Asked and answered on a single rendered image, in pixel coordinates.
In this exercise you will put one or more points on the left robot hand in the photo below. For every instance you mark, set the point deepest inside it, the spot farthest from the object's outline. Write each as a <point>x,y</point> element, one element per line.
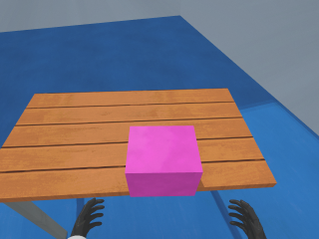
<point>82,225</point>

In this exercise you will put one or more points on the right robot hand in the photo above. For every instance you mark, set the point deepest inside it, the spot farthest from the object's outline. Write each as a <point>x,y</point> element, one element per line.
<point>251,224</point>

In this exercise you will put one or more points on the table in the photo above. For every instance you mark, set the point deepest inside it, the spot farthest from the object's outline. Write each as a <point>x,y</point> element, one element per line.
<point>75,145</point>

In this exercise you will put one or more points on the carton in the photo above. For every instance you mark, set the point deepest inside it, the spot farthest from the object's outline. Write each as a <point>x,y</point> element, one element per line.
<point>162,160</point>

